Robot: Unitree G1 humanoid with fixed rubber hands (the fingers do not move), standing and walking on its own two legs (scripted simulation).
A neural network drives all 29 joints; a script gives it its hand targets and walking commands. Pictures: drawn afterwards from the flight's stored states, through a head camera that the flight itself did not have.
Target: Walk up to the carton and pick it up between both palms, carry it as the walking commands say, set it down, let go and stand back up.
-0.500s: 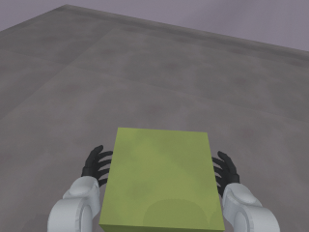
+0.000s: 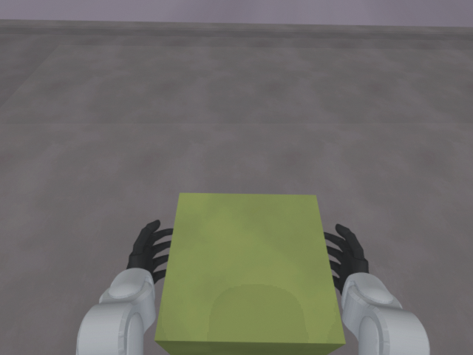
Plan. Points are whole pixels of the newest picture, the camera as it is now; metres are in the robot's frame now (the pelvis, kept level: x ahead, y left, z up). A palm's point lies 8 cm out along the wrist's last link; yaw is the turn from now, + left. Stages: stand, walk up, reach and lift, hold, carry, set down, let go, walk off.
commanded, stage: carry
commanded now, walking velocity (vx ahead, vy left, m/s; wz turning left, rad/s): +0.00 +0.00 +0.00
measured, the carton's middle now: (245, 287) +0.26 -0.01 +0.01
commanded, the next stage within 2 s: none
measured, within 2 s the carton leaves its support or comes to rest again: neither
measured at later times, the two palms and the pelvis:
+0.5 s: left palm (212, 255) +0.26 +0.04 +0.12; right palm (437, 282) +0.22 -0.26 +0.12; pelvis +0.01 -0.08 +0.03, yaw -7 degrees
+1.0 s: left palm (273, 150) +0.48 -0.07 +0.11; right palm (446, 207) +0.34 -0.33 +0.12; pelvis +0.20 -0.10 +0.03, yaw -27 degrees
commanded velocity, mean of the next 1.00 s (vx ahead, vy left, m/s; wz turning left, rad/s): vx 0.43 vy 0.00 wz -0.52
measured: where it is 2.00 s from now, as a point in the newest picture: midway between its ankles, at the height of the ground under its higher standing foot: (344, 265)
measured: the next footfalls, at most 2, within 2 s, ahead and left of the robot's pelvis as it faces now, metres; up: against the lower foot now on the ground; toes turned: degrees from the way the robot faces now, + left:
left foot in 0.10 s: +0.03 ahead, +0.08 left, +0.00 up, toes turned +8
right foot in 0.34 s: +0.05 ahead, -0.14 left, +0.00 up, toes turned -7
